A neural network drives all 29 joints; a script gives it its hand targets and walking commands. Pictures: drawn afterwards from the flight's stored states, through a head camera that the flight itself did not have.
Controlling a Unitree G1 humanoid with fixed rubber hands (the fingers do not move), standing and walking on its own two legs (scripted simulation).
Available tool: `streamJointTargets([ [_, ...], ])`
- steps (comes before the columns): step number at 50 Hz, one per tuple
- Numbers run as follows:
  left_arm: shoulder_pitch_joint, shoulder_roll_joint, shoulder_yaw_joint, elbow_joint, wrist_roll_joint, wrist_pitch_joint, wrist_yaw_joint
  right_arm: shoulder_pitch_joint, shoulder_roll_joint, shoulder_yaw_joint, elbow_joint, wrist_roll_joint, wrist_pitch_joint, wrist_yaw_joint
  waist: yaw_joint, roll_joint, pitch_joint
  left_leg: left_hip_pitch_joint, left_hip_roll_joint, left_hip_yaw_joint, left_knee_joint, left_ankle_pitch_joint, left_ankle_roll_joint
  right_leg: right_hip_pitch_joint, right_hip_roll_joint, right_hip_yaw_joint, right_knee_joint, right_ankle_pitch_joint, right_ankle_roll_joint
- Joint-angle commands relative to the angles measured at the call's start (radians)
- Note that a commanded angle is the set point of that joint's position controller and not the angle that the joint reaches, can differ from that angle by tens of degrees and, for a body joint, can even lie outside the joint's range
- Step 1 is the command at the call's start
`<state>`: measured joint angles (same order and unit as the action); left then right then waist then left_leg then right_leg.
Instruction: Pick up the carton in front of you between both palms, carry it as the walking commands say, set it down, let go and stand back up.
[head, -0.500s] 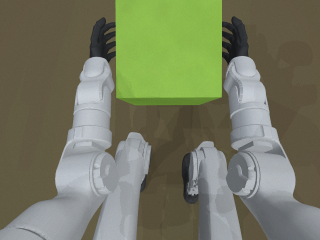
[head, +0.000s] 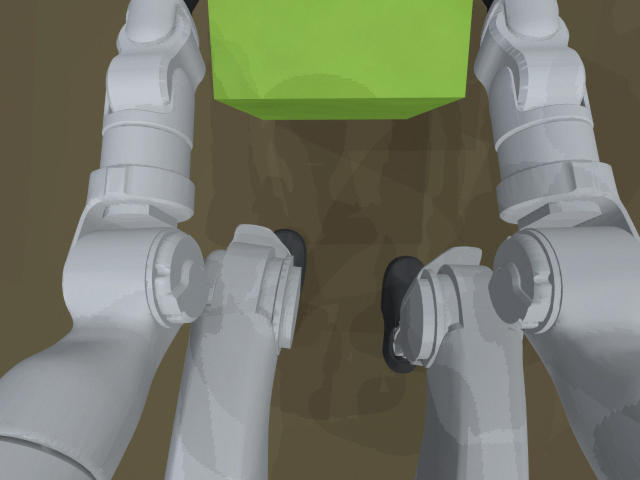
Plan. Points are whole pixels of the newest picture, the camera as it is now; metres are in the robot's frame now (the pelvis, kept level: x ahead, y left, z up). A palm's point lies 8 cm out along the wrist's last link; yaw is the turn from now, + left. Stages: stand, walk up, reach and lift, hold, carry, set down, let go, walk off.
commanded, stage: set down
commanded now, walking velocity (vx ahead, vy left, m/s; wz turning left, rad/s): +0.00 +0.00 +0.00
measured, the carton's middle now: (336, 15) +0.54 +0.06 -0.24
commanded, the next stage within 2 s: none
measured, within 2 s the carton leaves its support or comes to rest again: rests again in 0.42 s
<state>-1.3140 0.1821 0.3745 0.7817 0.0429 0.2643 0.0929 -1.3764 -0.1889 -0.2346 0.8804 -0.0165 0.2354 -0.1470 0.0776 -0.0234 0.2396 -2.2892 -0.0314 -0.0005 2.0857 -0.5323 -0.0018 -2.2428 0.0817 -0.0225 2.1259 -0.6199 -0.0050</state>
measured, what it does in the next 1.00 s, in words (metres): stands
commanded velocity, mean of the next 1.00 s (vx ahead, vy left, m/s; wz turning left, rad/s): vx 0.00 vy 0.00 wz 0.00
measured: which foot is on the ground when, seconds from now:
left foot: down 0.00-1.00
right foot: down 0.00-1.00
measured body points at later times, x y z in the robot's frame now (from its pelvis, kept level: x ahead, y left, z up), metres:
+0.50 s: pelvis -0.01 +0.00 -0.03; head +0.36 +0.01 +0.23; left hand +0.53 +0.21 -0.18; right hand +0.56 -0.09 -0.19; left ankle +0.11 +0.11 -0.36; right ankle +0.09 -0.11 -0.36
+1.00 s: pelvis -0.01 +0.00 -0.03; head +0.36 +0.00 +0.22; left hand +0.53 +0.22 -0.19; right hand +0.57 -0.09 -0.20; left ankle +0.11 +0.11 -0.36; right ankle +0.09 -0.11 -0.36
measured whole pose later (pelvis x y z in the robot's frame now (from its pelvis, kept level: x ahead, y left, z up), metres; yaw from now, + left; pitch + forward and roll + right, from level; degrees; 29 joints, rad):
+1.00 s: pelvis -0.01 +0.00 -0.03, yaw +1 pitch +34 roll +1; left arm -1.43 0.27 0.50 0.99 0.11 0.20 -0.07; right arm -1.48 -0.19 -0.35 0.99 -0.15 0.19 0.01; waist 0.07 0.00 0.39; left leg -2.26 -0.03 0.01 2.20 -0.54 -0.01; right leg -2.22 0.09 -0.02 2.25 -0.63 -0.01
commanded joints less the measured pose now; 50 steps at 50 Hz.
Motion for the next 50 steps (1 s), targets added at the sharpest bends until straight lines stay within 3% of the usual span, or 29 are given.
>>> streamJointTargets([
  [1,-0.614,-0.918,-0.485,-0.11,-0.167,-0.035,-0.277,-0.657,0.907,0.432,-0.169,0.138,-0.054,0.237,0.021,-0.022,-1.426,0.824,-0.078,0.046,-0.081,0.505,-0.03,0.636,0.082,-0.021,-0.124,0.435,0.008],
  [6,-0.575,-0.953,-0.479,-0.067,-0.169,-0.026,-0.296,-0.602,0.936,0.414,-0.139,0.115,-0.048,0.249,0.0,-0.028,-1.329,0.723,-0.084,0.041,-0.057,0.484,-0.03,0.601,0.078,-0.015,-0.103,0.444,-0.001],
  [18,-0.574,-0.882,-0.374,0.039,-0.129,-0.061,-0.299,-0.612,0.869,0.353,-0.039,0.104,-0.074,0.262,0.03,-0.065,-1.068,0.59,-0.076,0.035,-0.036,0.359,-0.007,0.469,0.073,0.001,-0.088,0.324,-0.006],
  [26,-0.581,-0.83,-0.304,0.125,-0.098,-0.055,-0.324,-0.563,0.823,0.268,0.065,0.032,-0.053,0.279,0.017,-0.058,-0.87,0.509,-0.07,0.031,-0.032,0.232,0.001,0.382,0.068,0.005,-0.094,0.201,-0.017],
  [35,-0.521,-0.755,-0.24,0.196,-0.049,-0.039,-0.341,-0.48,0.752,0.192,0.131,-0.029,-0.032,0.299,-0.002,-0.038,-0.697,0.449,-0.065,0.019,-0.028,0.169,0.007,0.324,0.061,0.012,-0.093,0.153,-0.023],
  [50,-0.414,-0.597,-0.108,0.269,0.038,-0.034,-0.324,-0.386,0.592,0.097,0.193,-0.119,-0.014,0.296,-0.021,-0.046,-0.554,0.39,-0.053,0.016,-0.024,0.097,0.007,0.342,0.045,0.035,-0.1,0.113,-0.018],
])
